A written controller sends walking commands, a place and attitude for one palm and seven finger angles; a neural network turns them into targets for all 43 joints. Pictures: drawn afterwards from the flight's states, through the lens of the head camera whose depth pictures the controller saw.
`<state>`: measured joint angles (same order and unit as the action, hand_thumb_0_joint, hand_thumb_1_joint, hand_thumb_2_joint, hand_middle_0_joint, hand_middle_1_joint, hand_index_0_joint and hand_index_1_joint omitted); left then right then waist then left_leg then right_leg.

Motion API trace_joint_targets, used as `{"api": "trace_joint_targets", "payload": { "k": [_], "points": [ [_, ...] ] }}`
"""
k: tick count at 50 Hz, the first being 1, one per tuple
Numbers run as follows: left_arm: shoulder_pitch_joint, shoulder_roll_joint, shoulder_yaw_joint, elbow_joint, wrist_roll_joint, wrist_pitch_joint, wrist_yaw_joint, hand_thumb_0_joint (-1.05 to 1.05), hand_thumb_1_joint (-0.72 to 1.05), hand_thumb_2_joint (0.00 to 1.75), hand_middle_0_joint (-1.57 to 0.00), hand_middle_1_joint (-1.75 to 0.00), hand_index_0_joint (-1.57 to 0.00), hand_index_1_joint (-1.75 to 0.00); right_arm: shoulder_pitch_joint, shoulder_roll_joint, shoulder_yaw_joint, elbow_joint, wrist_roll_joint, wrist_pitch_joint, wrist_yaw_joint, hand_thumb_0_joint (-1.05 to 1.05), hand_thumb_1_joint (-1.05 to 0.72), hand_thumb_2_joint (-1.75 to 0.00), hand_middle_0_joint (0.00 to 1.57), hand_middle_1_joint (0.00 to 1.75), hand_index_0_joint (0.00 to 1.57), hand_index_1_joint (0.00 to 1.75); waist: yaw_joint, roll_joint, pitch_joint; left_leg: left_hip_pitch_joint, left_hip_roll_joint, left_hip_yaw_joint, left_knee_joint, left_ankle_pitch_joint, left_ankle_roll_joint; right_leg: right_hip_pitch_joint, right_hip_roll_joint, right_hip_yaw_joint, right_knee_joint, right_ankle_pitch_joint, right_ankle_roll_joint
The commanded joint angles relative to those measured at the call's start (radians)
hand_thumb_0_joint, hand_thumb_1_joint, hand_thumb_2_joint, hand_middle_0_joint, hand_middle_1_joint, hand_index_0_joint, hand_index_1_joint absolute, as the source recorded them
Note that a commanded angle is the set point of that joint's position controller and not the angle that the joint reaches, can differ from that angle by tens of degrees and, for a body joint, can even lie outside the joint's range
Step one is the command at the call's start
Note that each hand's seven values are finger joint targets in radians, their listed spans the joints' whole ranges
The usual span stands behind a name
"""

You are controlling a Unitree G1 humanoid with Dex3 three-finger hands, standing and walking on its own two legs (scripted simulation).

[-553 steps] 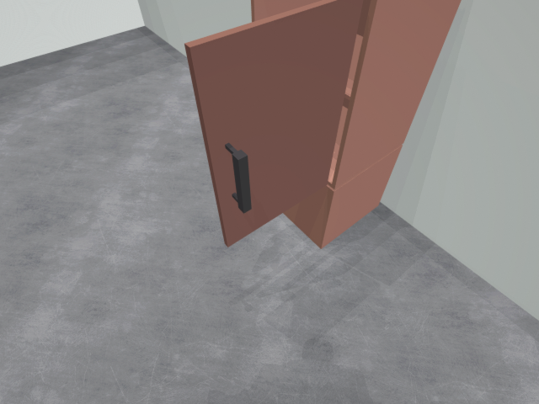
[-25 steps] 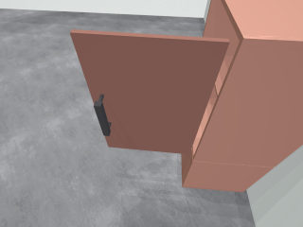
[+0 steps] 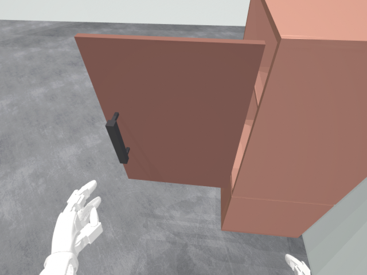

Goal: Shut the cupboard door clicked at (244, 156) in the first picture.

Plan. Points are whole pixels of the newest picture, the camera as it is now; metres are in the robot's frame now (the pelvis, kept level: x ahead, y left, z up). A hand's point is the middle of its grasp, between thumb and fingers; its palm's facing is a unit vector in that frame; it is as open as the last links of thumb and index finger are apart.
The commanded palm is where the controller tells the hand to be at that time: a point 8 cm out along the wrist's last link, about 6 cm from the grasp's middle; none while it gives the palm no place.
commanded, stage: raise the hand and make a fist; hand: left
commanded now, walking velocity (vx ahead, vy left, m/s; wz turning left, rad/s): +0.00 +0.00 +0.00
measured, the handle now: (120, 138) +0.51 +0.21 -0.04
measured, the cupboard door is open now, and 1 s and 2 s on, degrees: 89 89 89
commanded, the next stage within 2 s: bring the fist close to the handle in 1.70 s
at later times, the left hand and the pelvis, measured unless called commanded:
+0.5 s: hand (109, 263) +0.17 +0.17 -0.05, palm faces -0.24 -0.97 +0.01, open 4.7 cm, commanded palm +0.14 +0.24 -0.05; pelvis -0.06 +0.00 -0.10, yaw -2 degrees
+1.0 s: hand (86, 256) +0.18 +0.21 -0.03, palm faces -0.05 -1.00 -0.04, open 3.1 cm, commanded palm +0.16 +0.26 -0.04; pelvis -0.04 +0.03 -0.09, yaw -2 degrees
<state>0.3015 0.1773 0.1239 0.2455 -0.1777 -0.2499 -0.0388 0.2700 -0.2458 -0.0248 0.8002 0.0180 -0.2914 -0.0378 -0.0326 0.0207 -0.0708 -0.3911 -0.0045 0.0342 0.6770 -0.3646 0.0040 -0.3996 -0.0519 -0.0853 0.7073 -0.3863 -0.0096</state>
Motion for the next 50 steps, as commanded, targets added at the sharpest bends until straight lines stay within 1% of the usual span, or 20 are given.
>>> {"api": "trace_joint_targets", "payload": {
  "k": [1,2,3,5,7,10,13,17,20,22,24,27,28,31,34,37,42,43,47,50],
  "points": [
    [0.394,0.032,0.108,0.107,-0.087,-0.280,-0.244,0.00,0.90,0.90,-0.40,-0.52,-0.40,-0.52,-0.116,-0.109,-0.079,-0.239,-0.008,-0.054,0.024,0.00,-0.90,-0.90,0.20,0.30,0.20,0.30,0.101,-0.385,-0.030,-0.312,-0.039,-0.023,0.147,0.167,-0.028,-0.113,0.005,0.057,0.078,0.324,0.015],
    [0.386,0.077,0.148,0.132,-0.097,-0.339,-0.312,0.00,0.90,0.90,-0.42,-0.54,-0.42,-0.54,-0.122,-0.111,-0.081,-0.262,-0.003,-0.052,0.038,0.00,-0.90,-0.90,0.20,0.30,0.20,0.30,0.115,-0.269,-0.077,-0.340,-0.044,-0.021,0.194,0.186,-0.033,-0.099,-0.013,0.092,0.133,0.389,0.003],
    [0.358,0.101,0.154,0.107,-0.107,-0.395,-0.378,0.00,0.90,0.90,-0.44,-0.56,-0.44,-0.56,-0.133,-0.116,-0.080,-0.289,-0.002,-0.053,0.049,0.00,-0.90,-0.90,0.20,0.30,0.20,0.30,0.109,-0.206,-0.131,-0.368,-0.047,-0.019,0.242,0.185,-0.033,-0.111,-0.019,0.113,0.178,0.408,0.000],
    [0.227,0.206,0.214,0.023,-0.120,-0.465,-0.468,0.00,0.90,0.90,-0.47,-0.60,-0.47,-0.60,-0.152,-0.121,-0.083,-0.329,0.005,-0.056,0.049,0.00,-0.90,-0.90,0.20,0.30,0.20,0.30,0.100,-0.064,-0.211,-0.451,-0.051,-0.003,0.342,0.119,-0.020,-0.176,-0.029,0.188,0.221,0.286,-0.003],
    [0.067,0.274,0.258,-0.129,-0.164,-0.477,-0.481,0.00,0.90,0.90,-0.51,-0.64,-0.51,-0.64,-0.160,-0.123,-0.081,-0.376,0.004,-0.054,0.035,0.00,-0.90,-0.90,0.20,0.30,0.20,0.30,0.095,0.048,-0.261,-0.504,-0.044,-0.005,0.410,0.044,-0.006,-0.249,-0.019,0.239,0.233,0.064,-0.010],
    [-0.097,0.259,0.241,-0.381,-0.219,-0.519,-0.445,0.00,0.90,0.90,-0.57,-0.70,-0.57,-0.70,-0.152,-0.109,-0.071,-0.410,0.005,-0.069,0.011,0.00,-0.90,-0.90,0.20,0.30,0.20,0.30,0.052,0.103,-0.344,-0.510,-0.020,-0.021,0.494,-0.004,0.015,-0.318,-0.001,0.259,0.244,-0.113,-0.004],
    [-0.142,0.220,0.167,-0.504,-0.228,-0.516,-0.415,0.00,0.90,0.90,-0.62,-0.76,-0.62,-0.76,-0.126,-0.122,-0.068,-0.383,0.003,-0.070,-0.019,0.00,-0.90,-0.90,0.20,0.30,0.20,0.30,0.003,0.053,-0.344,-0.512,-0.001,-0.047,0.525,-0.032,0.031,-0.396,0.031,0.231,0.268,-0.155,-0.005],
    [-0.118,0.178,0.043,-0.415,-0.195,-0.364,-0.452,0.00,0.90,0.90,-0.69,-0.84,-0.69,-0.84,-0.106,-0.141,-0.048,-0.375,0.022,-0.058,-0.053,0.00,-0.90,-0.90,0.20,0.30,0.20,0.30,-0.030,0.055,-0.234,-0.554,0.005,-0.062,0.516,-0.079,0.042,-0.463,0.052,0.195,0.252,-0.231,-0.011],
    [0.009,0.222,0.085,-0.335,-0.156,-0.184,-0.456,0.00,0.90,0.90,-0.75,-0.90,-0.75,-0.90,-0.101,-0.137,-0.052,-0.401,0.040,-0.031,-0.056,0.00,-0.90,-0.90,0.20,0.30,0.20,0.30,0.008,-0.021,-0.262,-0.567,0.003,-0.066,0.468,-0.080,0.039,-0.400,0.039,0.184,0.215,-0.255,0.002],
    [0.098,0.255,0.165,-0.305,-0.156,-0.084,-0.429,0.00,0.90,0.90,-0.79,-0.94,-0.79,-0.94,-0.126,-0.120,-0.054,-0.427,0.042,-0.005,-0.053,0.00,-0.90,-0.90,0.20,0.30,0.20,0.30,0.062,-0.037,-0.295,-0.557,-0.002,-0.069,0.431,-0.039,0.034,-0.336,0.041,0.164,0.226,-0.213,-0.002],
    [0.115,0.248,0.220,-0.391,-0.178,-0.055,-0.375,0.00,0.90,0.90,-0.82,-0.98,-0.82,-0.98,-0.147,-0.096,-0.054,-0.453,0.038,0.010,-0.044,0.00,-0.90,-0.90,0.20,0.30,0.20,0.30,0.092,-0.049,-0.342,-0.535,-0.007,-0.070,0.406,0.004,0.024,-0.292,0.038,0.134,0.250,-0.145,0.001],
    [0.125,0.212,0.243,-0.459,-0.188,-0.106,-0.268,0.00,0.90,0.90,-0.88,-1.04,-0.88,-1.04,-0.158,-0.069,-0.046,-0.451,0.023,0.011,-0.035,0.00,-0.90,-0.90,0.20,0.30,0.20,0.30,0.111,-0.026,-0.318,-0.509,-0.001,-0.084,0.373,0.029,0.013,-0.319,0.058,0.074,0.299,-0.087,-0.014],
    [0.113,0.197,0.223,-0.496,-0.179,-0.144,-0.243,0.00,0.90,0.90,-0.90,-1.06,-0.90,-1.06,-0.140,-0.068,-0.045,-0.448,0.017,0.005,-0.030,0.00,-0.90,-0.90,0.20,0.30,0.20,0.30,0.103,-0.014,-0.337,-0.493,0.000,-0.089,0.367,0.038,0.010,-0.340,0.059,0.056,0.323,-0.062,-0.015],
    [0.110,0.138,0.111,-0.472,-0.134,-0.236,-0.219,0.00,0.90,0.90,-0.95,-1.12,-0.95,-1.12,-0.113,-0.086,-0.041,-0.425,0.003,-0.003,-0.016,0.00,-0.90,-0.90,0.20,0.30,0.20,0.30,0.051,0.009,-0.275,-0.484,0.003,-0.101,0.367,-0.010,0.008,-0.461,0.065,0.023,0.359,-0.083,-0.019],
    [0.074,0.120,0.021,-0.439,-0.101,-0.276,-0.263,0.00,0.90,0.90,-1.01,-1.18,-1.01,-1.18,-0.089,-0.121,-0.041,-0.426,0.004,-0.009,-0.016,0.00,-0.90,-0.90,0.20,0.30,0.20,0.30,0.008,0.002,-0.229,-0.504,0.006,-0.117,0.367,-0.111,0.010,-0.544,0.064,0.017,0.367,-0.151,-0.021],
    [0.044,0.151,0.006,-0.467,-0.100,-0.264,-0.304,0.00,0.90,0.90,-1.06,-1.24,-1.06,-1.24,-0.078,-0.142,-0.038,-0.446,0.013,-0.016,-0.021,0.00,-0.90,-0.90,0.20,0.30,0.20,0.30,0.006,0.047,-0.227,-0.489,0.006,-0.143,0.336,-0.192,0.011,-0.559,0.064,0.022,0.369,-0.168,-0.026],
    [0.085,0.252,0.157,-0.583,-0.121,-0.230,-0.257,0.00,0.90,0.90,-1.15,-1.34,-1.15,-1.34,-0.077,-0.134,-0.041,-0.467,0.011,0.004,-0.027,0.00,-0.90,-0.90,0.20,0.30,0.20,0.30,0.073,0.097,-0.349,-0.403,0.006,-0.157,0.303,-0.076,-0.008,-0.483,0.074,0.002,0.396,-0.077,-0.034],
    [0.106,0.215,0.137,-0.609,-0.127,-0.226,-0.242,0.00,0.90,0.90,-1.17,-1.36,-1.17,-1.36,-0.081,-0.127,-0.038,-0.476,0.011,0.012,-0.024,0.00,-0.90,-0.90,0.20,0.30,0.20,0.30,0.076,0.120,-0.354,-0.377,0.007,-0.159,0.296,-0.043,-0.016,-0.478,0.072,-0.006,0.398,-0.056,-0.034],
    [0.161,0.159,0.104,-0.569,-0.115,-0.197,-0.203,0.00,0.90,0.90,-1.24,-1.44,-1.24,-1.44,-0.067,-0.115,-0.040,-0.473,0.005,0.046,-0.013,0.00,-0.90,-0.90,0.20,0.30,0.20,0.30,0.058,0.109,-0.336,-0.358,0.013,-0.148,0.322,0.094,-0.025,-0.472,0.080,-0.019,0.396,0.017,-0.030],
    [0.145,0.117,0.028,-0.490,-0.090,-0.165,-0.231,0.00,0.90,0.90,-1.30,-1.50,-1.30,-1.50,-0.060,-0.127,-0.039,-0.476,0.008,0.065,-0.007,0.00,-0.90,-0.90,0.20,0.30,0.20,0.30,0.013,0.043,-0.252,-0.416,0.014,-0.134,0.336,0.026,-0.016,-0.494,0.078,-0.019,0.371,-0.005,-0.021]
  ]
}}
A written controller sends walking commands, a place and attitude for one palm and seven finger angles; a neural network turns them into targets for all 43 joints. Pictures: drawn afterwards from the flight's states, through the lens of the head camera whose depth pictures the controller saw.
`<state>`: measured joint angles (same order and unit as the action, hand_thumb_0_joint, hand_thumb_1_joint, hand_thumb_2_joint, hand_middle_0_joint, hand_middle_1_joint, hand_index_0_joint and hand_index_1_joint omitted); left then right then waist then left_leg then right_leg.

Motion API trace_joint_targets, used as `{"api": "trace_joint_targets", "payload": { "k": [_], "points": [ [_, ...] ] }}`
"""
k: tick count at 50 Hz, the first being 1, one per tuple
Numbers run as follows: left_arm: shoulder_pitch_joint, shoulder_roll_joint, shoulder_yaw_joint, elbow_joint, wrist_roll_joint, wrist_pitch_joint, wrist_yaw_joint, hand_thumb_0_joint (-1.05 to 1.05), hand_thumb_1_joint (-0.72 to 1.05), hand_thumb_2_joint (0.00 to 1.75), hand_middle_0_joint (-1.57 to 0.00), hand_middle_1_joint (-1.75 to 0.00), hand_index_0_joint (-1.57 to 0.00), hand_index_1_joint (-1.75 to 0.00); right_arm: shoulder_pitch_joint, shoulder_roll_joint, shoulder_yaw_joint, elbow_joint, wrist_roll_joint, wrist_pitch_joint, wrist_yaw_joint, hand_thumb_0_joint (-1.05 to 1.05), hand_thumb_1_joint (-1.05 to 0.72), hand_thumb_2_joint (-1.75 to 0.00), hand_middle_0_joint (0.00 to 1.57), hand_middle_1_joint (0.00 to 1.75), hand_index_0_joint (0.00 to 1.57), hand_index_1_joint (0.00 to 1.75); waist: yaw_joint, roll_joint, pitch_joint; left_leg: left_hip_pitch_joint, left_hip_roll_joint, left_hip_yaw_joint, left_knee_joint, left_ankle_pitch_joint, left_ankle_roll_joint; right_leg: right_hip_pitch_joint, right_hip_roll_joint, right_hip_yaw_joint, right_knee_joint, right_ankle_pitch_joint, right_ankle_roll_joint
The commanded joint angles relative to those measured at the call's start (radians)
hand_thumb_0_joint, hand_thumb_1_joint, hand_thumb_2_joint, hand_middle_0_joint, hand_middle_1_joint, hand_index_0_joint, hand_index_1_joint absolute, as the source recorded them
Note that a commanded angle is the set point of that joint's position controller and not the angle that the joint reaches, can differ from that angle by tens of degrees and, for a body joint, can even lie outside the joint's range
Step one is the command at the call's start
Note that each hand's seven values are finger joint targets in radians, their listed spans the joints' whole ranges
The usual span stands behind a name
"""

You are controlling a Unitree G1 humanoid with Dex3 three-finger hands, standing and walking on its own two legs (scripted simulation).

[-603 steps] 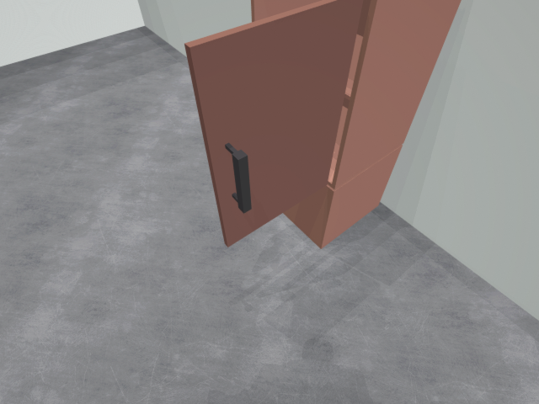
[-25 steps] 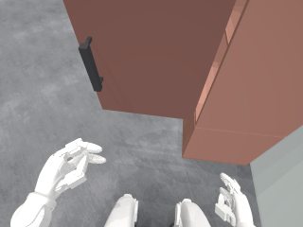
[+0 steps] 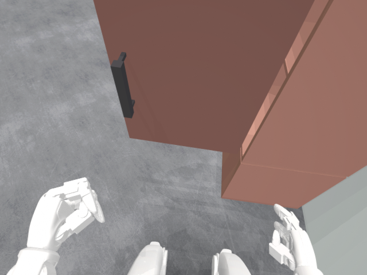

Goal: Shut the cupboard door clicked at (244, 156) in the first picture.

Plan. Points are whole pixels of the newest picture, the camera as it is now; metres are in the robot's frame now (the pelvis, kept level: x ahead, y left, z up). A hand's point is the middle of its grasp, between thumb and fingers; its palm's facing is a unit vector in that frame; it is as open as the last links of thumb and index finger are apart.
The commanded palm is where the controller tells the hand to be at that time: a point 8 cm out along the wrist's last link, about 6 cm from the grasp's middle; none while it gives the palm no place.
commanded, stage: raise the hand and make a fist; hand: left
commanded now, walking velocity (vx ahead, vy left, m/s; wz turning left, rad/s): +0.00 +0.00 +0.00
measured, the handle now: (126, 87) +0.55 +0.20 +0.05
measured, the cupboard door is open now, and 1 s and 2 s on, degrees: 89 89 89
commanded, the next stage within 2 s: bring the fist close to the handle in 0.70 s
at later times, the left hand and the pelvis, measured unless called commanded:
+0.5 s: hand (113, 211) +0.23 +0.16 +0.04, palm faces -0.10 -0.99 -0.03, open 3.1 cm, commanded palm +0.21 +0.22 +0.05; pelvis +0.01 -0.02 +0.00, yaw +0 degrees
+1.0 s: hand (113, 195) +0.26 +0.16 +0.05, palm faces -0.06 -1.00 -0.07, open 3.1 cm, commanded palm +0.25 +0.21 +0.05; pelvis +0.00 -0.03 -0.01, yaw +1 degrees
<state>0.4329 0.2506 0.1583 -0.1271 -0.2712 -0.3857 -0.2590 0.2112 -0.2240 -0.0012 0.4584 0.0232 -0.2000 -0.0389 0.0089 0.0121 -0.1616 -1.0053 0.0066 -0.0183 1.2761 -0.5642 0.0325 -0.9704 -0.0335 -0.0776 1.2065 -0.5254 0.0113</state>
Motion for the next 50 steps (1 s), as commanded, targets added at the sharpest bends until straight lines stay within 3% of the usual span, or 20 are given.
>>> {"api": "trace_joint_targets", "payload": {
  "k": [1,4,5,7,8,10,13,17,21,22,27,30,33,37,40,42,43,44,47,50],
  "points": [
    [-0.008,0.050,-0.020,-0.099,0.011,-0.021,-0.025,0.00,0.90,0.90,-1.30,-1.50,-1.30,-1.50,0.001,-0.155,-0.060,-0.140,0.004,-0.025,-0.007,0.00,-0.90,-0.90,0.20,0.30,0.20,0.30,-0.037,0.040,-0.144,0.176,0.000,-0.077,-0.259,0.196,-0.038,0.073,0.059,-0.021,-0.138,0.121,-0.042],
    [-0.074,0.094,0.001,-0.099,0.009,-0.019,-0.059,0.00,0.90,0.90,-1.30,-1.50,-1.30,-1.50,0.007,-0.162,-0.056,-0.148,0.006,-0.027,-0.016,0.00,-0.90,-0.90,0.20,0.30,0.20,0.30,-0.042,0.042,-0.140,0.164,-0.004,-0.069,-0.245,0.172,-0.029,0.077,0.059,-0.006,-0.152,0.105,-0.045],
    [-0.094,0.115,0.026,-0.123,0.001,-0.029,-0.063,0.00,0.90,0.90,-1.30,-1.50,-1.30,-1.50,0.010,-0.161,-0.055,-0.151,0.004,-0.029,-0.019,0.00,-0.90,-0.90,0.20,0.30,0.20,0.30,-0.035,0.034,-0.175,0.171,-0.006,-0.066,-0.237,0.190,-0.027,0.096,0.059,-0.002,-0.150,0.117,-0.047],
    [-0.113,0.170,0.089,-0.176,-0.017,-0.052,-0.063,0.00,0.90,0.90,-1.30,-1.50,-1.30,-1.50,0.008,-0.155,-0.052,-0.150,-0.002,-0.034,-0.023,0.00,-0.90,-0.90,0.20,0.30,0.20,0.30,-0.008,0.082,-0.230,0.192,-0.010,-0.061,-0.221,0.264,-0.030,0.130,0.063,0.007,-0.129,0.172,-0.055],
    [-0.107,0.165,0.102,-0.207,-0.028,-0.065,-0.061,0.00,0.90,0.90,-1.30,-1.50,-1.30,-1.50,0.011,-0.148,-0.050,-0.153,-0.002,-0.034,-0.023,0.00,-0.90,-0.90,0.20,0.30,0.20,0.30,0.004,0.097,-0.278,0.220,-0.010,-0.057,-0.222,0.305,-0.032,0.150,0.060,0.005,-0.122,0.201,-0.056],
    [-0.076,0.148,0.109,-0.218,-0.042,-0.086,-0.052,0.00,0.90,0.90,-1.30,-1.50,-1.30,-1.50,0.004,-0.136,-0.049,-0.146,-0.003,-0.036,-0.020,0.00,-0.90,-0.90,0.20,0.30,0.20,0.30,0.015,0.116,-0.295,0.236,-0.009,-0.052,-0.215,0.347,-0.036,0.161,0.060,0.007,-0.116,0.232,-0.055],
    [-0.039,0.117,0.093,-0.171,-0.046,-0.078,-0.045,0.00,0.90,0.90,-1.30,-1.50,-1.30,-1.50,0.003,-0.135,-0.050,-0.136,-0.003,-0.029,-0.015,0.00,-0.90,-0.90,0.20,0.30,0.20,0.30,0.007,0.103,-0.282,0.216,-0.010,-0.045,-0.209,0.356,-0.035,0.168,0.059,0.004,-0.116,0.249,-0.050],
    [-0.016,0.084,0.045,-0.058,-0.033,-0.021,-0.071,0.00,0.90,0.90,-1.30,-1.50,-1.30,-1.50,0.005,-0.144,-0.058,-0.131,0.007,-0.015,-0.014,0.00,-0.90,-0.90,0.20,0.30,0.20,0.30,-0.020,0.022,-0.214,0.145,-0.013,-0.034,-0.199,0.294,-0.021,0.173,0.056,0.020,-0.149,0.221,-0.043],
    [-0.055,0.124,0.074,-0.090,-0.044,-0.022,-0.085,0.00,0.90,0.90,-1.30,-1.50,-1.30,-1.50,0.005,-0.150,-0.062,-0.145,0.010,-0.013,-0.023,0.00,-0.90,-0.90,0.20,0.30,0.20,0.30,-0.016,-0.020,-0.242,0.123,-0.015,-0.025,-0.191,0.278,-0.015,0.214,0.045,0.048,-0.163,0.215,-0.037],
    [-0.076,0.152,0.100,-0.110,-0.048,-0.034,-0.080,0.00,0.90,0.90,-1.30,-1.50,-1.30,-1.50,0.001,-0.147,-0.061,-0.145,0.007,-0.014,-0.027,0.00,-0.90,-0.90,0.20,0.30,0.20,0.30,-0.008,-0.007,-0.251,0.112,-0.016,-0.022,-0.178,0.285,-0.014,0.223,0.046,0.057,-0.158,0.219,-0.039],
    [-0.085,0.155,0.126,-0.150,-0.063,-0.118,-0.047,0.00,0.90,0.90,-1.30,-1.50,-1.30,-1.50,-0.003,-0.129,-0.057,-0.133,0.003,-0.021,-0.031,0.00,-0.90,-0.90,0.20,0.30,0.20,0.30,0.009,0.026,-0.260,0.097,-0.017,-0.013,-0.163,0.277,-0.017,0.235,0.040,0.082,-0.153,0.198,-0.041],
    [-0.054,0.101,0.075,-0.082,-0.052,-0.115,-0.052,0.00,0.90,0.90,-1.30,-1.50,-1.30,-1.50,-0.002,-0.129,-0.059,-0.125,0.007,-0.012,-0.025,0.00,-0.90,-0.90,0.20,0.30,0.20,0.30,-0.010,0.004,-0.219,0.081,-0.017,-0.006,-0.160,0.246,-0.016,0.208,0.034,0.090,-0.171,0.171,-0.033],
    [-0.042,0.103,0.050,-0.041,-0.041,-0.080,-0.075,0.00,0.90,0.90,-1.30,-1.50,-1.30,-1.50,-0.003,-0.140,-0.060,-0.132,0.013,-0.003,-0.024,0.00,-0.90,-0.90,0.20,0.30,0.20,0.30,-0.018,0.005,-0.192,0.067,-0.017,-0.003,-0.168,0.203,-0.013,0.197,0.031,0.103,-0.199,0.100,-0.033],
    [-0.077,0.150,0.078,-0.100,-0.041,-0.067,-0.074,0.00,0.90,0.90,-1.30,-1.50,-1.30,-1.50,-0.004,-0.142,-0.059,-0.147,0.013,0.002,-0.032,0.00,-0.90,-0.90,0.20,0.30,0.20,0.30,-0.013,0.013,-0.217,0.084,-0.017,-0.007,-0.173,0.217,-0.007,0.218,0.035,0.103,-0.199,0.116,-0.036],
    [-0.096,0.144,0.096,-0.137,-0.053,-0.096,-0.056,0.00,0.90,0.90,-1.30,-1.50,-1.30,-1.50,-0.008,-0.131,-0.056,-0.147,0.010,-0.001,-0.034,0.00,-0.90,-0.90,0.20,0.30,0.20,0.30,-0.010,0.007,-0.229,0.095,-0.017,-0.008,-0.176,0.212,-0.009,0.215,0.036,0.093,-0.191,0.108,-0.034],
    [-0.193,0.166,0.111,-0.129,-0.051,-0.122,-0.038,0.00,0.90,0.90,-1.30,-1.50,-1.30,-1.50,-0.002,-0.135,-0.050,-0.126,0.005,-0.005,-0.039,0.00,-0.90,-0.90,0.20,0.30,0.20,0.30,-0.025,0.023,-0.209,0.083,-0.014,-0.013,-0.158,0.203,-0.010,0.178,0.043,0.090,-0.178,0.094,-0.038],
    [-0.232,0.140,0.083,-0.107,-0.047,-0.129,-0.037,0.00,0.90,0.90,-1.30,-1.50,-1.30,-1.50,-0.006,-0.136,-0.045,-0.123,0.003,-0.009,-0.038,0.00,-0.90,-0.90,0.20,0.30,0.20,0.30,-0.035,0.028,-0.202,0.074,-0.015,-0.014,-0.151,0.187,-0.009,0.153,0.040,0.091,-0.177,0.077,-0.035],
    [-0.266,0.156,0.103,-0.052,-0.042,-0.132,-0.032,0.00,0.90,0.90,-1.30,-1.50,-1.30,-1.50,0.004,-0.141,-0.045,-0.107,0.005,-0.009,-0.040,0.00,-0.90,-0.90,0.20,0.30,0.20,0.30,-0.046,0.006,-0.176,0.057,-0.011,-0.015,-0.145,0.163,-0.011,0.128,0.042,0.091,-0.181,0.044,-0.034],
    [-0.375,0.126,0.050,0.051,-0.031,-0.109,-0.055,0.00,0.90,0.90,-1.30,-1.50,-1.30,-1.50,0.011,-0.157,-0.039,-0.091,0.010,-0.014,-0.042,0.00,-0.90,-0.90,0.20,0.30,0.20,0.30,-0.064,0.013,-0.149,0.043,-0.012,-0.021,-0.153,0.108,-0.006,0.088,0.046,0.087,-0.189,-0.018,-0.037],
    [-0.438,0.163,0.073,0.088,-0.031,-0.056,-0.085,0.00,0.90,0.90,-1.30,-1.50,-1.30,-1.50,0.016,-0.172,-0.043,-0.087,0.018,-0.013,-0.047,0.00,-0.90,-0.90,0.20,0.30,0.20,0.30,-0.048,0.029,-0.243,0.081,-0.012,-0.020,-0.175,0.146,-0.005,0.144,0.040,0.086,-0.189,0.044,-0.037]
  ]
}}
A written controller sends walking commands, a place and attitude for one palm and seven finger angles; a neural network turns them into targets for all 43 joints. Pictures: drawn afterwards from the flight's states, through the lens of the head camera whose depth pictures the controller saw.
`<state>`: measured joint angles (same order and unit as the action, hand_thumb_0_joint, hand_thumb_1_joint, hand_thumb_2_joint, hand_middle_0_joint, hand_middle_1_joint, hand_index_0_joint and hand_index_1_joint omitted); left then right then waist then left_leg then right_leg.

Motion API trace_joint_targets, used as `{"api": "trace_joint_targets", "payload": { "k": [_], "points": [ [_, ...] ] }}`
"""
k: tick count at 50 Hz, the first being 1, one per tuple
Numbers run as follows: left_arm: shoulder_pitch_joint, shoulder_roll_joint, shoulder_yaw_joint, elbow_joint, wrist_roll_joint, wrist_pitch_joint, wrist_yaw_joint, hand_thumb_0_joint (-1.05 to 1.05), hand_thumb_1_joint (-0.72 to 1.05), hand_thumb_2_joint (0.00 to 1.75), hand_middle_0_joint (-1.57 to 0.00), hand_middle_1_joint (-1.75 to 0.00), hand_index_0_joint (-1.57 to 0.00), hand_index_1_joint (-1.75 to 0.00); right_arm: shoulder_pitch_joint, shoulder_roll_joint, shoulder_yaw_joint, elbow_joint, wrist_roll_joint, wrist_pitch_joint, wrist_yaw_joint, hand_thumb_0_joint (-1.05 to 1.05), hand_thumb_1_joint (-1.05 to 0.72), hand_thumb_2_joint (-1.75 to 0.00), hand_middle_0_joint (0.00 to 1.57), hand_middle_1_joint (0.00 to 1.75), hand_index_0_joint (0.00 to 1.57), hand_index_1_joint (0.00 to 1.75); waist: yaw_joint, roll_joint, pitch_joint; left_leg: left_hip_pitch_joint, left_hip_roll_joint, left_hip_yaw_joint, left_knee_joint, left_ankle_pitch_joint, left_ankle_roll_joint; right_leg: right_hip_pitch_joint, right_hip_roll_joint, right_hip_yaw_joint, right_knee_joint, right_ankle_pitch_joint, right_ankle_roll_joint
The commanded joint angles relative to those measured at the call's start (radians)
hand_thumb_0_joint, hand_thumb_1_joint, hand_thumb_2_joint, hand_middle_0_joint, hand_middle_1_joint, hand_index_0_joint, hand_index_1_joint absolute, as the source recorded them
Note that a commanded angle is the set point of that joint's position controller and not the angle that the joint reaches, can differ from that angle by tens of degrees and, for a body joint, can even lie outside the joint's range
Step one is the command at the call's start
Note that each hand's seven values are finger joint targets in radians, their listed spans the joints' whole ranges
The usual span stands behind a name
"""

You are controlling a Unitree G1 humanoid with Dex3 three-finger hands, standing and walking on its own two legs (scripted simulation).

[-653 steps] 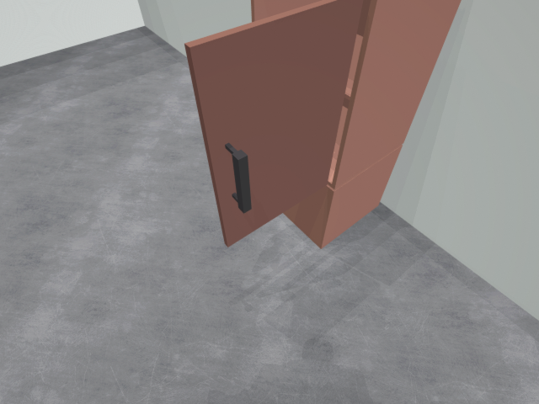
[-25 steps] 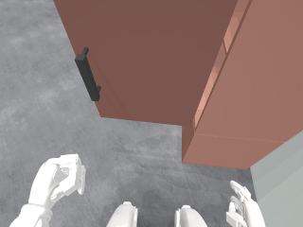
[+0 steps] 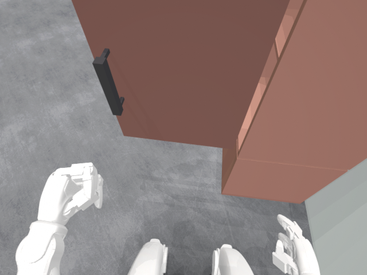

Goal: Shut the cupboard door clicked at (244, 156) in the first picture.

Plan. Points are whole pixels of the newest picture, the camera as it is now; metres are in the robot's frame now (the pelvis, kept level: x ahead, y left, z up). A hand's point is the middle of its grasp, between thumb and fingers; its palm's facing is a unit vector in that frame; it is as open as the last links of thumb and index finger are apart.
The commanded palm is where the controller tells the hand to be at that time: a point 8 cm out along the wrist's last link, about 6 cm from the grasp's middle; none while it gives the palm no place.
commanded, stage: bring the fist close to the handle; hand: left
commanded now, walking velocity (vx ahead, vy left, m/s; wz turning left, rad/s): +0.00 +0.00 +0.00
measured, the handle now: (112, 84) +0.55 +0.23 +0.06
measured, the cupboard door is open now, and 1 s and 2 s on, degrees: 89 89 80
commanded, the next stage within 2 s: push the door shut along its arc in 1.20 s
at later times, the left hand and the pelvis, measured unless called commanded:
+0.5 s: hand (108, 143) +0.37 +0.19 +0.06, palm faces -0.10 -0.99 -0.03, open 3.1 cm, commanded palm +0.37 +0.25 +0.06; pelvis +0.01 +0.01 +0.01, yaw -1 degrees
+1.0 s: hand (112, 113) +0.45 +0.20 +0.06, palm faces -0.09 -1.00 -0.03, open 3.1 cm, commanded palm +0.43 +0.25 +0.06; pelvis +0.00 +0.01 +0.01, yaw -2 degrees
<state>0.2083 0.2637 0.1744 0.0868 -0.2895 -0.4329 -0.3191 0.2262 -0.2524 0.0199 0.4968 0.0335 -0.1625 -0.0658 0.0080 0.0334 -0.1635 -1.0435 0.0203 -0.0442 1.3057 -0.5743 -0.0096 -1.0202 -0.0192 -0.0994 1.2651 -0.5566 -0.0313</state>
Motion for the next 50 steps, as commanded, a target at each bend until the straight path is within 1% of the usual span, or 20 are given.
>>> {"api": "trace_joint_targets", "payload": {
  "k": [1,3,6,7,12,14,17,20,21,23,27,30,33,36,38,40,43,44,47,50],
  "points": [
    [-0.230,0.154,0.057,-0.143,-0.012,0.005,-0.030,0.00,0.90,0.90,-1.30,-1.50,-1.30,-1.50,0.000,-0.142,-0.065,-0.129,0.007,-0.052,-0.019,0.00,-0.90,-0.90,0.20,0.30,0.20,0.30,-0.037,0.029,-0.285,0.146,-0.027,0.009,-0.212,0.185,0.038,0.220,0.024,0.105,-0.243,0.115,0.006],
    [-0.252,0.165,0.067,-0.159,-0.014,0.032,-0.030,0.00,0.90,0.90,-1.30,-1.50,-1.30,-1.50,0.005,-0.141,-0.063,-0.131,0.007,-0.049,-0.017,0.00,-0.90,-0.90,0.20,0.30,0.20,0.30,-0.027,0.043,-0.349,0.198,-0.027,0.006,-0.230,0.252,0.038,0.256,0.026,0.087,-0.227,0.205,0.005],
    [-0.318,0.183,0.109,-0.142,-0.021,0.039,0.005,0.00,0.90,0.90,-1.30,-1.50,-1.30,-1.50,0.008,-0.133,-0.062,-0.116,0.003,-0.043,-0.012,0.00,-0.90,-0.90,0.20,0.30,0.20,0.30,-0.022,0.033,-0.354,0.219,-0.025,0.004,-0.245,0.291,0.033,0.275,0.027,0.077,-0.226,0.257,0.009],
    [-0.311,0.217,0.154,-0.110,-0.023,0.038,0.018,0.00,0.90,0.90,-1.30,-1.50,-1.30,-1.50,0.016,-0.137,-0.061,-0.111,0.001,-0.039,-0.012,0.00,-0.90,-0.90,0.20,0.30,0.20,0.30,-0.011,0.013,-0.347,0.207,-0.023,0.000,-0.246,0.311,0.030,0.285,0.031,0.070,-0.216,0.274,0.004],
    [-0.364,0.170,0.129,0.085,0.005,0.032,0.047,0.00,0.90,0.90,-1.30,-1.50,-1.30,-1.50,0.037,-0.142,-0.063,-0.085,-0.002,-0.012,0.006,0.00,-0.90,-0.90,0.20,0.30,0.20,0.30,-0.032,-0.027,-0.250,0.166,-0.022,0.009,-0.260,0.286,0.025,0.253,0.030,0.065,-0.228,0.265,0.007],
    [-0.467,0.165,0.106,0.143,0.023,0.028,0.036,0.00,0.90,0.90,-1.30,-1.50,-1.30,-1.50,0.044,-0.150,-0.066,-0.074,0.001,-0.002,0.009,0.00,-0.90,-0.90,0.20,0.30,0.20,0.30,-0.058,-0.042,-0.228,0.156,-0.020,0.013,-0.259,0.252,0.028,0.230,0.026,0.072,-0.240,0.243,0.011],
    [-0.588,0.172,0.082,0.152,0.029,0.009,0.009,0.00,0.90,0.90,-1.30,-1.50,-1.30,-1.50,0.052,-0.158,-0.069,-0.068,0.003,0.001,0.006,0.00,-0.90,-0.90,0.20,0.30,0.20,0.30,-0.066,0.009,-0.267,0.195,-0.020,0.008,-0.262,0.263,0.029,0.221,0.026,0.072,-0.237,0.248,0.003],
    [-0.733,0.234,0.129,0.171,0.026,-0.026,-0.005,0.00,0.90,0.90,-1.30,-1.50,-1.30,-1.50,0.060,-0.162,-0.072,-0.039,0.001,0.002,-0.002,0.00,-0.90,-0.90,0.20,0.30,0.20,0.30,-0.066,0.026,-0.347,0.245,-0.014,0.000,-0.256,0.308,0.027,0.226,0.025,0.076,-0.225,0.283,0.002],
    [-0.764,0.213,0.108,0.169,0.024,-0.038,-0.008,0.00,0.90,0.90,-1.30,-1.50,-1.30,-1.50,0.059,-0.157,-0.071,-0.035,0.000,-0.001,-0.002,0.00,-0.90,-0.90,0.20,0.30,0.20,0.30,-0.068,0.063,-0.363,0.274,-0.015,-0.002,-0.256,0.327,0.025,0.211,0.025,0.074,-0.223,0.292,0.001],
    [-0.824,0.252,0.141,0.198,0.024,-0.054,-0.003,0.00,0.90,0.90,-1.30,-1.50,-1.30,-1.50,0.067,-0.159,-0.070,-0.015,-0.003,0.000,-0.003,0.00,-0.90,-0.90,0.20,0.30,0.20,0.30,-0.060,0.079,-0.405,0.300,-0.013,-0.010,-0.252,0.367,0.019,0.213,0.025,0.072,-0.209,0.317,-0.001],
    [-0.861,0.287,0.179,0.347,0.042,-0.050,0.010,0.00,0.90,0.90,-1.30,-1.50,-1.30,-1.50,0.089,-0.165,-0.070,0.011,-0.007,0.019,0.002,0.00,-0.90,-0.90,0.20,0.30,0.20,0.30,-0.056,0.067,-0.395,0.287,-0.012,-0.012,-0.254,0.384,0.017,0.202,0.030,0.066,-0.204,0.324,-0.002],
    [-0.875,0.295,0.189,0.471,0.058,-0.016,0.003,0.00,0.90,0.90,-1.30,-1.50,-1.30,-1.50,0.109,-0.165,-0.071,0.017,-0.005,0.045,0.011,0.00,-0.90,-0.90,0.20,0.30,0.20,0.30,-0.063,0.017,-0.380,0.241,-0.012,0.001,-0.255,0.375,0.021,0.234,0.027,0.073,-0.218,0.350,0.005],
    [-0.958,0.290,0.173,0.518,0.062,-0.006,-0.017,0.00,0.90,0.90,-1.30,-1.50,-1.30,-1.50,0.122,-0.167,-0.070,0.015,-0.003,0.061,0.015,0.00,-0.90,-0.90,0.20,0.30,0.20,0.30,-0.082,0.021,-0.383,0.238,-0.011,0.005,-0.251,0.382,0.025,0.227,0.027,0.075,-0.221,0.365,0.007],
    [-1.058,0.313,0.188,0.559,0.063,-0.026,-0.026,0.00,0.90,0.90,-1.30,-1.50,-1.30,-1.50,0.139,-0.170,-0.071,0.026,-0.004,0.073,0.017,0.00,-0.90,-0.90,0.20,0.30,0.20,0.30,-0.098,-0.001,-0.380,0.227,-0.010,0.003,-0.240,0.378,0.028,0.221,0.028,0.079,-0.223,0.367,0.009],
    [-1.145,0.321,0.184,0.585,0.065,-0.053,-0.032,0.00,0.90,0.90,-1.30,-1.50,-1.30,-1.50,0.144,-0.169,-0.070,0.040,-0.006,0.072,0.017,0.00,-0.90,-0.90,0.20,0.30,0.20,0.30,-0.106,0.044,-0.385,0.245,-0.009,-0.004,-0.231,0.377,0.026,0.184,0.031,0.078,-0.215,0.352,0.005],
    [-1.229,0.383,0.228,0.637,0.075,-0.079,-0.029,0.00,0.90,0.90,-1.30,-1.50,-1.30,-1.50,0.157,-0.176,-0.069,0.060,-0.010,0.077,0.014,0.00,-0.90,-0.90,0.20,0.30,0.20,0.30,-0.119,0.019,-0.378,0.216,-0.007,-0.007,-0.219,0.341,0.030,0.170,0.031,0.083,-0.215,0.321,0.007],
    [-1.154,0.388,0.243,0.664,0.080,-0.099,-0.045,0.00,0.90,0.90,-1.30,-1.50,-1.30,-1.50,0.165,-0.178,-0.073,0.050,-0.013,0.085,0.021,0.00,-0.90,-0.90,0.20,0.30,0.20,0.30,-0.087,0.061,-0.448,0.259,-0.009,-0.009,-0.225,0.386,0.025,0.178,0.032,0.079,-0.202,0.338,0.000],
    [-1.152,0.365,0.223,0.670,0.077,-0.096,-0.052,0.00,0.90,0.90,-1.30,-1.50,-1.30,-1.50,0.165,-0.175,-0.073,0.050,-0.013,0.090,0.024,0.00,-0.90,-0.90,0.20,0.30,0.20,0.30,-0.093,0.059,-0.455,0.260,-0.011,-0.004,-0.223,0.391,0.028,0.185,0.032,0.083,-0.207,0.348,0.004],
    [-1.073,0.404,0.262,0.657,0.071,-0.081,-0.064,0.00,0.90,0.90,-1.30,-1.50,-1.30,-1.50,0.181,-0.180,-0.077,0.034,-0.012,0.107,0.032,0.00,-0.90,-0.90,0.20,0.30,0.20,0.30,-0.066,0.076,-0.499,0.278,-0.013,-0.003,-0.229,0.444,0.027,0.228,0.036,0.081,-0.203,0.389,0.000],
    [-1.104,0.369,0.227,0.631,0.072,-0.062,-0.062,0.00,0.90,0.90,-1.30,-1.50,-1.30,-1.50,0.177,-0.174,-0.078,0.030,-0.007,0.122,0.034,0.00,-0.90,-0.90,0.20,0.30,0.20,0.30,-0.091,0.044,-0.450,0.258,-0.008,0.001,-0.242,0.407,0.031,0.216,0.034,0.079,-0.223,0.372,0.010]
  ]
}}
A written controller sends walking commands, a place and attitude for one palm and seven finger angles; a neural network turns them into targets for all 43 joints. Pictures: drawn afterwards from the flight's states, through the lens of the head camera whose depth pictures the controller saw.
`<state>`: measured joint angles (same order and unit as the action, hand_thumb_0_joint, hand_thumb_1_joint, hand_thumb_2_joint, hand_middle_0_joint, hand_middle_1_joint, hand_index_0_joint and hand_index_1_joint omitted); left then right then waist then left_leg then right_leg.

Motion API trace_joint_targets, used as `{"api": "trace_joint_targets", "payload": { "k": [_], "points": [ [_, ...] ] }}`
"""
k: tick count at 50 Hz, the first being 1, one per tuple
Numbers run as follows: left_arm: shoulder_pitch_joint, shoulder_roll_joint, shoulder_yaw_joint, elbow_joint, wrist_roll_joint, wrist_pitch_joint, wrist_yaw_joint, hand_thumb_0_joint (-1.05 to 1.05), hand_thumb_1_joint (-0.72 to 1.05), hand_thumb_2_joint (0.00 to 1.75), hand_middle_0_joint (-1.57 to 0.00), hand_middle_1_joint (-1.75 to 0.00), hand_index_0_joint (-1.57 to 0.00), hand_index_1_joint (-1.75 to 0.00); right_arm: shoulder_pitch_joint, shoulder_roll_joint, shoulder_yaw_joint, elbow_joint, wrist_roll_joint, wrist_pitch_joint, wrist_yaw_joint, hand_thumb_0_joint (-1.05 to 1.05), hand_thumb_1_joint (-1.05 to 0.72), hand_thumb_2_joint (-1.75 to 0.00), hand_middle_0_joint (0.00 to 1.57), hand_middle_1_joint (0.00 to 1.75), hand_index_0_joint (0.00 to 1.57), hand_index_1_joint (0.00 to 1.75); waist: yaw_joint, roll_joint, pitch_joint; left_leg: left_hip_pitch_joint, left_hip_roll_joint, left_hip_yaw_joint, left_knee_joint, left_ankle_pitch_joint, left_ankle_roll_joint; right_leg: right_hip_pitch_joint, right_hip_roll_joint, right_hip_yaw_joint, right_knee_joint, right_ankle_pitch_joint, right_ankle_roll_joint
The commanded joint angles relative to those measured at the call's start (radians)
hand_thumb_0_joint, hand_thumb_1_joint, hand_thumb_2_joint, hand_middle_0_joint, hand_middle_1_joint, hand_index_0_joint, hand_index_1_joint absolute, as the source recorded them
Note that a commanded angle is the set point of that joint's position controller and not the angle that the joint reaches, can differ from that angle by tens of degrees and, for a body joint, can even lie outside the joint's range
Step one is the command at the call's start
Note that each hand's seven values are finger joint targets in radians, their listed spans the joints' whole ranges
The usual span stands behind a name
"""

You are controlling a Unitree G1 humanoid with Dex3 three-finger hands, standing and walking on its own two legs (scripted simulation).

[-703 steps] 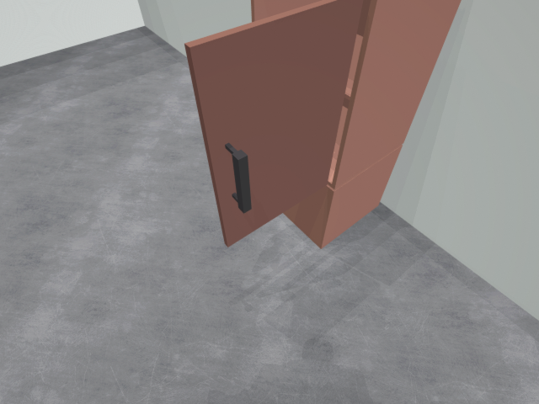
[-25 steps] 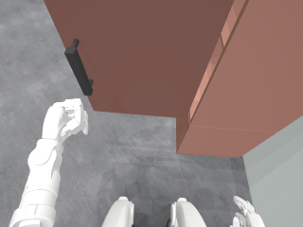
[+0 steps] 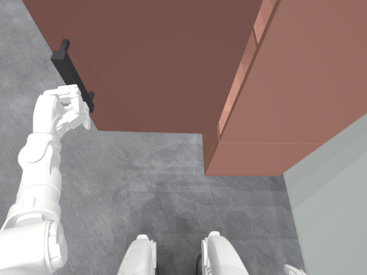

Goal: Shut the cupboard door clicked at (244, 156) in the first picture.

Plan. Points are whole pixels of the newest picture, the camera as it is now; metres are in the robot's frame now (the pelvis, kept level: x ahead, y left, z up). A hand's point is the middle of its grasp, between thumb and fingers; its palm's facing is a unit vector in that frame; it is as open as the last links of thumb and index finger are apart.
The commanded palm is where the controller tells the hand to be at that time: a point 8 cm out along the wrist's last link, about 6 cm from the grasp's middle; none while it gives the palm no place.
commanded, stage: bring the fist close to the handle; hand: left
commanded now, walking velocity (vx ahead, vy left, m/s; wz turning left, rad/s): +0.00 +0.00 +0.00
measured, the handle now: (78, 79) +0.54 +0.24 +0.05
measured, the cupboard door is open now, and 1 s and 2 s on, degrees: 89 80 67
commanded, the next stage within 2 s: push the door shut along its arc in 0.20 s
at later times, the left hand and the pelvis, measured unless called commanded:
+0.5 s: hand (82, 111) +0.45 +0.21 +0.05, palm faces -0.07 -1.00 -0.02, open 3.1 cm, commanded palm +0.44 +0.26 +0.05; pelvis +0.00 +0.00 +0.00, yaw +0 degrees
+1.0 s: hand (89, 88) +0.51 +0.21 +0.05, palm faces -0.20 -0.98 -0.01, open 3.0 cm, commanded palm +0.52 +0.23 +0.05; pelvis -0.01 +0.01 -0.02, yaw -1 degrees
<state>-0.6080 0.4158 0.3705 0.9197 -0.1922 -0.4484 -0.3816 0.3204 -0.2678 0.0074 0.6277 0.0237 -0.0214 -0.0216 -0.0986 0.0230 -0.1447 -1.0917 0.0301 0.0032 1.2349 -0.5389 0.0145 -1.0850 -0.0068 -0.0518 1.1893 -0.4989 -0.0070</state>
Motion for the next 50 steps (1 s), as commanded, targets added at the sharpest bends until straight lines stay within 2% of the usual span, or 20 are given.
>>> {"api": "trace_joint_targets", "payload": {
  "k": [1,2,4,8,11,13,16,21,23,24,26,30,37,38,39,41,44,45,47,50],
  "points": [
    [-0.286,0.219,0.035,-0.201,-0.025,-0.045,0.010,0.00,0.90,0.90,-1.30,-1.50,-1.30,-1.50,0.085,-0.159,-0.067,-0.102,0.004,-0.016,-0.010,0.00,-0.90,-0.90,0.20,0.30,0.20,0.30,0.015,0.045,-0.445,0.300,-0.017,-0.049,-0.179,0.357,0.007,0.279,0.023,0.029,-0.153,0.302,-0.015],
    [-0.320,0.204,0.021,-0.228,-0.031,-0.052,0.015,0.00,0.90,0.90,-1.30,-1.50,-1.30,-1.50,0.082,-0.158,-0.065,-0.106,0.004,-0.017,-0.012,0.00,-0.90,-0.90,0.20,0.30,0.20,0.30,0.005,0.056,-0.445,0.309,-0.018,-0.050,-0.175,0.356,0.009,0.266,0.027,0.027,-0.150,0.297,-0.017],
    [-0.353,0.239,0.056,-0.216,-0.028,-0.066,0.036,0.00,0.90,0.90,-1.30,-1.50,-1.30,-1.50,0.085,-0.161,-0.067,-0.093,0.001,-0.015,-0.016,0.00,-0.90,-0.90,0.20,0.30,0.20,0.30,-0.001,0.020,-0.426,0.281,-0.017,-0.048,-0.176,0.309,0.012,0.272,0.025,0.033,-0.161,0.269,-0.012],
    [-0.359,0.233,0.040,-0.221,-0.013,-0.108,0.045,0.00,0.90,0.90,-1.30,-1.50,-1.30,-1.50,0.080,-0.157,-0.062,-0.086,-0.004,-0.019,-0.018,0.00,-0.90,-0.90,0.20,0.30,0.20,0.30,0.003,0.076,-0.448,0.319,-0.019,-0.053,-0.177,0.312,0.005,0.248,0.025,0.032,-0.151,0.255,-0.019],
    [-0.364,0.220,0.017,-0.159,0.004,-0.102,0.038,0.00,0.90,0.90,-1.30,-1.50,-1.30,-1.50,0.083,-0.160,-0.062,-0.075,-0.006,-0.017,-0.015,0.00,-0.90,-0.90,0.20,0.30,0.20,0.30,-0.010,0.078,-0.395,0.304,-0.017,-0.052,-0.179,0.269,0.006,0.213,0.025,0.031,-0.163,0.212,-0.017],
    [-0.367,0.219,0.011,-0.146,0.001,-0.095,0.025,0.00,0.90,0.90,-1.30,-1.50,-1.30,-1.50,0.080,-0.163,-0.061,-0.077,-0.005,-0.014,-0.016,0.00,-0.90,-0.90,0.20,0.30,0.20,0.30,-0.005,0.095,-0.416,0.322,-0.018,-0.057,-0.180,0.286,0.004,0.213,0.025,0.029,-0.157,0.223,-0.022],
    [-0.330,0.243,0.040,-0.117,-0.012,-0.071,0.009,0.00,0.90,0.90,-1.30,-1.50,-1.30,-1.50,0.078,-0.165,-0.060,-0.090,-0.001,-0.008,-0.016,0.00,-0.90,-0.90,0.20,0.30,0.20,0.30,0.004,0.054,-0.420,0.282,-0.021,-0.047,-0.177,0.279,0.009,0.258,0.024,0.036,-0.166,0.239,-0.018],
    [-0.518,0.302,0.042,-0.092,-0.002,-0.074,-0.018,0.00,0.90,0.90,-1.30,-1.50,-1.30,-1.50,0.081,-0.171,-0.051,-0.071,0.001,-0.012,-0.027,0.00,-0.90,-0.90,0.20,0.30,0.20,0.30,-0.043,0.049,-0.401,0.245,-0.017,-0.056,-0.143,0.256,0.018,0.219,0.027,0.046,-0.156,0.223,-0.016],
    [-0.578,0.324,0.040,-0.108,0.002,-0.089,-0.032,0.00,0.90,0.90,-1.30,-1.50,-1.30,-1.50,0.085,-0.175,-0.048,-0.067,-0.001,-0.016,-0.031,0.00,-0.90,-0.90,0.20,0.30,0.20,0.30,-0.043,0.098,-0.452,0.288,-0.016,-0.066,-0.134,0.296,0.014,0.202,0.028,0.044,-0.137,0.242,-0.022],
    [-0.601,0.298,0.014,-0.115,0.002,-0.091,-0.041,0.00,0.90,0.90,-1.30,-1.50,-1.30,-1.50,0.085,-0.171,-0.048,-0.064,-0.002,-0.018,-0.029,0.00,-0.90,-0.90,0.20,0.30,0.20,0.30,-0.047,0.130,-0.470,0.318,-0.016,-0.072,-0.131,0.312,0.011,0.181,0.028,0.038,-0.133,0.242,-0.023],
    [-0.571,0.314,0.031,-0.083,-0.001,-0.084,-0.059,0.00,0.90,0.90,-1.30,-1.50,-1.30,-1.50,0.093,-0.177,-0.050,-0.058,-0.005,-0.020,-0.027,0.00,-0.90,-0.90,0.20,0.30,0.20,0.30,-0.041,0.138,-0.498,0.335,-0.014,-0.072,-0.118,0.348,0.010,0.178,0.030,0.038,-0.129,0.263,-0.025],
    [-0.615,0.331,0.022,0.017,0.009,-0.026,-0.088,0.00,0.90,0.90,-1.30,-1.50,-1.30,-1.50,0.112,-0.185,-0.042,-0.055,0.000,-0.009,-0.027,0.00,-0.90,-0.90,0.20,0.30,0.20,0.30,-0.077,0.080,-0.442,0.253,-0.010,-0.073,-0.103,0.324,0.020,0.160,0.032,0.034,-0.124,0.260,-0.019],
    [-0.734,0.353,0.010,0.043,0.013,0.001,-0.119,0.00,0.90,0.90,-1.30,-1.50,-1.30,-1.50,0.141,-0.194,-0.038,-0.049,-0.001,-0.009,-0.028,0.00,-0.90,-0.90,0.20,0.30,0.20,0.30,-0.110,0.114,-0.475,0.266,-0.006,-0.085,-0.070,0.335,0.025,0.093,0.040,0.027,-0.110,0.243,-0.024],
    [-0.758,0.397,0.030,0.044,0.022,0.002,-0.120,0.00,0.90,0.90,-1.30,-1.50,-1.30,-1.50,0.145,-0.202,-0.037,-0.044,-0.003,-0.007,-0.030,0.00,-0.90,-0.90,0.20,0.30,0.20,0.30,-0.109,0.121,-0.489,0.266,-0.002,-0.092,-0.069,0.332,0.022,0.085,0.039,0.026,-0.106,0.232,-0.023],
    [-0.779,0.365,-0.005,0.051,0.030,0.007,-0.124,0.00,0.90,0.90,-1.30,-1.50,-1.30,-1.50,0.145,-0.197,-0.036,-0.043,-0.003,-0.008,-0.028,0.00,-0.90,-0.90,0.20,0.30,0.20,0.30,-0.117,0.146,-0.484,0.271,-0.004,-0.094,-0.067,0.321,0.022,0.064,0.040,0.026,-0.107,0.216,-0.024],
    [-0.823,0.368,-0.013,0.067,0.038,0.017,-0.127,0.00,0.90,0.90,-1.30,-1.50,-1.30,-1.50,0.154,-0.202,-0.034,-0.034,-0.005,-0.012,-0.027,0.00,-0.90,-0.90,0.20,0.30,0.20,0.30,-0.134,0.155,-0.469,0.275,0.000,-0.102,-0.065,0.305,0.022,0.028,0.042,0.020,-0.108,0.191,-0.025],
    [-0.865,0.376,-0.021,0.054,0.046,0.022,-0.131,0.00,0.90,0.90,-1.30,-1.50,-1.30,-1.50,0.170,-0.206,-0.034,-0.028,-0.008,-0.015,-0.026,0.00,-0.90,-0.90,0.20,0.30,0.20,0.30,-0.134,0.213,-0.526,0.332,0.002,-0.114,-0.061,0.338,0.016,-0.004,0.044,0.010,-0.097,0.194,-0.031],
    [-0.880,0.386,-0.016,0.051,0.051,0.026,-0.130,0.00,0.90,0.90,-1.30,-1.50,-1.30,-1.50,0.179,-0.211,-0.036,-0.024,-0.008,-0.014,-0.027,0.00,-0.90,-0.90,0.20,0.30,0.20,0.30,-0.141,0.202,-0.532,0.346,0.006,-0.123,-0.062,0.351,0.014,-0.021,0.044,0.005,-0.094,0.196,-0.031],
    [-0.912,0.369,-0.035,0.085,0.050,0.040,-0.129,0.00,0.90,0.90,-1.30,-1.50,-1.30,-1.50,0.185,-0.208,-0.028,-0.021,-0.008,-0.016,-0.026,0.00,-0.90,-0.90,0.20,0.30,0.20,0.30,-0.158,0.209,-0.493,0.335,0.005,-0.127,-0.059,0.332,0.016,-0.054,0.048,0.000,-0.094,0.179,-0.032],
    [-0.986,0.414,-0.023,0.083,0.074,0.052,-0.117,0.00,0.90,0.90,-1.30,-1.50,-1.30,-1.50,0.195,-0.217,-0.026,-0.018,-0.011,-0.017,-0.026,0.00,-0.90,-0.90,0.20,0.30,0.20,0.30,-0.167,0.234,-0.503,0.327,0.007,-0.135,-0.062,0.297,0.013,-0.079,0.047,-0.001,-0.088,0.153,-0.032]
  ]
}}
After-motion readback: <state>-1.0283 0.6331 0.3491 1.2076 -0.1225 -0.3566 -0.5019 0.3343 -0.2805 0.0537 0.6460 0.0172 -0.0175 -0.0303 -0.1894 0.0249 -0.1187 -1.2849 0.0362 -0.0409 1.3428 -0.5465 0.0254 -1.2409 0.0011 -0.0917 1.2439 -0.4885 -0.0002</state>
